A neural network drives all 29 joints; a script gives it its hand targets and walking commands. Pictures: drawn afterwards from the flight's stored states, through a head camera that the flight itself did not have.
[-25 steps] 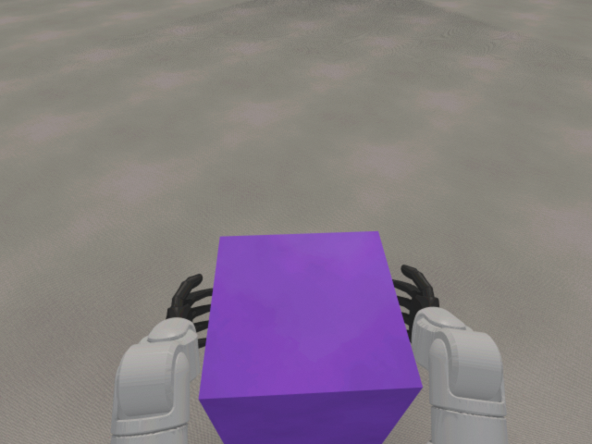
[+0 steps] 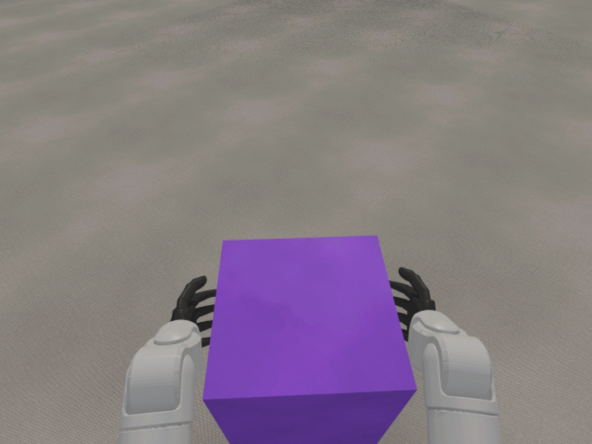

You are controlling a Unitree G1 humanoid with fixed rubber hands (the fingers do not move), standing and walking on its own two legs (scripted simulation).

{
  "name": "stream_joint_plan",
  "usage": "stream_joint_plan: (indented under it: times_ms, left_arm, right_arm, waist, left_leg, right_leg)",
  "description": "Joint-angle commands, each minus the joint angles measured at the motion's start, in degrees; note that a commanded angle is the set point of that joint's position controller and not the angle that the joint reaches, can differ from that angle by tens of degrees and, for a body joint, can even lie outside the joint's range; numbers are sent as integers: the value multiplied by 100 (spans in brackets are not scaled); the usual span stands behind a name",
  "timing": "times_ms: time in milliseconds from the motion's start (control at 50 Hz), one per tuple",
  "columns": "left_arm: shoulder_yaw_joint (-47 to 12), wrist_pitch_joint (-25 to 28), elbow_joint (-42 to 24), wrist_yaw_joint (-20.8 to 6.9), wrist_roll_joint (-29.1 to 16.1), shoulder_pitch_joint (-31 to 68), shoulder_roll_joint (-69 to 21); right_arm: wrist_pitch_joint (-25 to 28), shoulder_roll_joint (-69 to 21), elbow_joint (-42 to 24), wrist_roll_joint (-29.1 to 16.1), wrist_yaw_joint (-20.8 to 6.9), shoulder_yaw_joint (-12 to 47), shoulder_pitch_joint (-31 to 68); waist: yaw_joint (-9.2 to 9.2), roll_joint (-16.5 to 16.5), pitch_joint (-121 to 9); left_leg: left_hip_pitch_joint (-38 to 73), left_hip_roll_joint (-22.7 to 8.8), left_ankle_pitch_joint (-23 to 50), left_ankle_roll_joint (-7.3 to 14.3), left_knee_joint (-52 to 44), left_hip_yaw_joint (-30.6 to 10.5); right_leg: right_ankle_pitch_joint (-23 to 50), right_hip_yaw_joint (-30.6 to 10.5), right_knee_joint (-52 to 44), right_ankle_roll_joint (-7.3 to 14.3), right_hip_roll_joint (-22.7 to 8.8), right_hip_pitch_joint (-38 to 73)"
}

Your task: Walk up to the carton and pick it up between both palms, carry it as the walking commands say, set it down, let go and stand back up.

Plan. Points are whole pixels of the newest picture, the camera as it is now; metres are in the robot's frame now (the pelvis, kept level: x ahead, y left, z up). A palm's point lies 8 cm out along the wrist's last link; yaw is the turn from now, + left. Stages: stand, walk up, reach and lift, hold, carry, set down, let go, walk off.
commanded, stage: carry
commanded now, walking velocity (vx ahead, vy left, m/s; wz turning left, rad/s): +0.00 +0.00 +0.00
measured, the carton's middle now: (303, 348) +0.28 +0.00 -0.01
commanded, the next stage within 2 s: none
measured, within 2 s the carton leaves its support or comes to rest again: neither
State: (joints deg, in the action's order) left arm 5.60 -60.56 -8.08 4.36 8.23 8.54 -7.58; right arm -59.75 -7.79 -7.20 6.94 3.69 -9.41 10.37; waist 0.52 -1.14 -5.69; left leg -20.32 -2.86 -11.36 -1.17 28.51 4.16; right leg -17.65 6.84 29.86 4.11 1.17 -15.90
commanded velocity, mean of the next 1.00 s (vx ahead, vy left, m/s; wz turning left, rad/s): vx -0.05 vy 0.00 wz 0.00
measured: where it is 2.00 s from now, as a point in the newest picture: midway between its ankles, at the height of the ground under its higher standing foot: outside the picture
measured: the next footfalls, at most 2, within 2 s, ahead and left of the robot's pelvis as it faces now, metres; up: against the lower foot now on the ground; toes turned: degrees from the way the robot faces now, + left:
none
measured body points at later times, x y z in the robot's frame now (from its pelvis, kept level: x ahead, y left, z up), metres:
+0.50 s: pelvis +0.00 -0.01 +0.00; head -0.01 -0.01 +0.45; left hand +0.28 +0.14 +0.04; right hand +0.29 -0.16 +0.03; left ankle +0.03 +0.13 -0.73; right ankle -0.02 -0.07 -0.73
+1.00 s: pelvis -0.02 +0.00 +0.00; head -0.03 -0.01 +0.45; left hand +0.25 +0.15 +0.08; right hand +0.25 -0.16 +0.07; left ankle +0.03 +0.14 -0.73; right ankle -0.02 -0.07 -0.73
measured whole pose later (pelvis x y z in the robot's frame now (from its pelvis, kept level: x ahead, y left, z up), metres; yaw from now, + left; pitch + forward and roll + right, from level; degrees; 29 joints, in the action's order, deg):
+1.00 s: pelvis -0.02 +0.00 +0.00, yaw +0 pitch +2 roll +1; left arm 3.0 -66.1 -20.0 6.7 5.8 4.7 -7.3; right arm -65.0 -7.4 -18.4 3.6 5.3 -7.4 6.8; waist 0.3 -0.7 -4.4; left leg -20.4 -3.5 -10.2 -1.2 29.1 4.9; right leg -16.8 7.4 31.2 4.1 0.8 -16.4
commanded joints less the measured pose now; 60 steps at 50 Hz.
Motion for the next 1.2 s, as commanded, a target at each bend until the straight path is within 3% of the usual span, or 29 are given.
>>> stream_joint_plan:
  times_ms: [0,20,40,80,160,260,280,320,340,360,380,400,440,460,480,520,620,660,680,740,780,800,840,880,940,960,1040,1100,1180]
  left_arm:
    - [-3151,360,-319,-1319,-1725,2694,-4784]
    - [-3400,387,-746,-1293,-1859,2738,-4827]
    - [-3191,466,-402,-1287,-1674,2680,-4717]
    - [-3300,471,-614,-1270,-1765,2701,-4695]
    - [-3030,721,-228,-1258,-1484,2568,-4587]
    - [-3083,965,-424,-1192,-1502,2556,-4577]
    - [-3178,931,-508,-1179,-1539,2472,-4536]
    - [-2974,1008,-232,-1183,-1352,2428,-4316]
    - [-3299,986,-712,-1178,-1613,2661,-4500]
    - [-2951,1001,-77,-1177,-1316,2349,-4294]
    - [-3087,1055,-414,-1172,-1455,2548,-4368]
    - [-2723,1099,319,-1193,-1106,2234,-4218]
    - [-2949,1302,-219,-1164,-1281,2550,-4201]
    - [-2839,1376,-66,-1175,-1249,2707,-4297]
    - [-2900,1393,-144,-1161,-1259,2493,-4244]
    - [-2968,1394,-175,-1130,-1264,2471,-4278]
    - [-3072,1317,-211,-1110,-1301,2427,-4241]
    - [-2826,1430,97,-1127,-1099,2269,-4166]
    - [-2821,1475,134,-1139,-1078,2218,-4105]
    - [-3019,1581,-155,-1120,-1182,2397,-4163]
    - [-3987,1110,-1784,-1088,-2065,2789,-4589]
    - [-4367,667,-2062,-1088,-2360,2521,-4808]
    - [-4284,23,-1935,-1101,-2370,2038,-4582]
    - [-4170,-353,-1884,-1142,-2356,1865,-4464]
    - [-4003,-608,-1615,-1258,-2347,2247,-4581]
    - [-3943,-611,-1561,-1269,-2305,2414,-4541]
    - [-3745,-704,-1241,-1294,-2317,2831,-4847]
    - [-3634,-654,-937,-1275,-2221,2982,-4975]
    - [-3298,-384,-404,-1268,-1940,2888,-4944]
  right_arm:
    - [184,-4865,-167,-1671,-1296,3658,2394]
    - [202,-4781,-604,-1793,-1329,3821,2427]
    - [273,-4743,-57,-1572,-1322,3589,2132]
    - [294,-4780,-394,-1726,-1302,3718,2404]
    - [545,-4605,-134,-1511,-1291,3619,2283]
    - [791,-4550,-267,-1508,-1243,3571,2267]
    - [771,-4476,-409,-1553,-1240,3637,2158]
    - [849,-4299,14,-1301,-1219,3426,1959]
    - [799,-4381,-424,-1490,-1213,3639,2099]
    - [839,-4265,81,-1288,-1221,3397,1977]
    - [881,-4312,-179,-1394,-1206,3506,2202]
    - [951,-4180,331,-1151,-1214,3258,2051]
    - [1132,-4178,15,-1230,-1201,3385,2087]
    - [1204,-4256,381,-1120,-1201,3227,1998]
    - [1235,-4246,120,-1210,-1179,3376,2016]
    - [1271,-4212,-63,-1247,-1163,3386,2130]
    - [1175,-4106,108,-1219,-1156,3425,1797]
    - [1289,-3996,183,-1084,-1162,3312,1968]
    - [1334,-4021,177,-1129,-1172,3332,1977]
    - [1441,-4027,16,-1173,-1185,3423,1933]
    - [943,-4542,-1443,-2028,-1150,4357,2262]
    - [515,-4609,-2019,-2311,-1114,4721,2166]
    - [-127,-4486,-1788,-2335,-1116,4552,1739]
    - [-531,-4339,-1762,-2352,-1169,4489,1621]
    - [-807,-4365,-1473,-2255,-1257,4295,1932]
    - [-858,-4440,-1224,-2217,-1309,4229,1920]
    - [-947,-4718,-1142,-2339,-1353,4284,2617]
    - [-885,-4826,-857,-2255,-1380,4062,2784]
    - [-609,-4881,-334,-2006,-1404,3780,2695]
  waist:
    - [-9,446,-1521]
    - [3,130,-1560]
    - [3,123,-1540]
    - [6,74,-1517]
    - [0,420,-1358]
    - [9,237,-1634]
    - [-11,10,-1658]
    - [8,201,-1502]
    - [-13,153,-1502]
    - [8,184,-1363]
    - [-11,206,-1290]
    - [3,272,-1299]
    - [-28,223,-1267]
    - [-17,155,-1453]
    - [-29,362,-1403]
    - [-14,37,-1539]
    - [-5,3,-1463]
    - [-8,362,-1463]
    - [-16,129,-1440]
    - [-38,74,-1335]
    - [-11,164,-1410]
    - [-24,112,-1351]
    - [3,-81,-1749]
    - [-14,122,-1660]
    - [-35,227,-1388]
    - [-46,172,-1247]
    - [-25,450,-681]
    - [-21,115,-804]
    - [-15,222,-1108]
  left_leg:
    - [581,-472,932,221,-47,-401]
    - [721,-519,1044,227,-32,-407]
    - [617,-543,1054,200,-38,-411]
    - [646,-530,1048,199,-64,-411]
    - [501,-554,693,144,-68,-431]
    - [601,-492,1067,114,78,-314]
    - [778,-522,1101,148,-57,-368]
    - [712,-561,1071,134,-24,-384]
    - [641,-558,945,131,-102,-387]
    - [676,-573,768,177,-146,-436]
    - [667,-604,865,172,-129,-431]
    - [594,-548,754,158,-125,-391]
    - [593,-588,847,144,-75,-355]
    - [698,-546,911,143,-41,-376]
    - [655,-565,928,139,-39,-354]
    - [807,-587,1356,171,-40,-418]
    - [735,-641,1273,199,-211,-490]
    - [690,-645,1240,221,-152,-516]
    - [710,-638,1173,213,-165,-483]
    - [661,-700,1575,187,-139,-523]
    - [822,-812,1817,157,-21,-510]
    - [751,-859,1841,142,-101,-592]
    - [834,-875,1977,145,35,-580]
    - [749,-793,2113,144,171,-486]
    - [591,-760,1139,120,-121,-465]
    - [618,-675,537,134,-227,-451]
    - [461,-546,8,116,-256,-429]
    - [520,-524,62,148,-312,-453]
    - [466,-556,223,223,-325,-575]
  right_leg:
    - [2364,-745,-487,-169,-1007,619]
    - [2300,-796,-448,-170,-1038,527]
    - [2258,-790,-432,-172,-1011,629]
    - [2194,-796,-441,-172,-1028,586]
    - [2071,-837,-655,-201,-1054,601]
    - [3011,-798,-419,-258,-1062,857]
    - [2342,-723,-377,-178,-1011,706]
    - [2197,-741,-553,-243,-986,652]
    - [1951,-733,-503,-200,-962,644]
    - [1628,-811,-629,-201,-996,489]
    - [1694,-791,-641,-195,-1002,429]
    - [1607,-809,-719,-228,-998,482]
    - [2111,-814,-596,-258,-1043,549]
    - [2198,-836,-598,-275,-1039,596]
    - [2278,-789,-549,-287,-1015,610]
    - [2241,-729,-433,-265,-957,625]
    - [1643,-688,-438,-181,-914,639]
    - [1850,-775,-534,-225,-975,706]
    - [1761,-754,-487,-198,-928,670]
    - [2061,-734,-361,-222,-912,584]
    - [2220,-716,-403,-265,-1009,552]
    - [2043,-714,-291,-249,-1034,571]
    - [2377,-828,-202,-288,-1152,766]
    - [3161,-747,38,-266,-1191,769]
    - [1966,-748,-408,-300,-1150,489]
    - [914,-884,-648,-244,-1172,126]
    - [-956,-997,-1362,-184,-1200,-478]
    - [-939,-950,-1306,-167,-1195,-421]
    - [-399,-832,-1154,-182,-1069,-124]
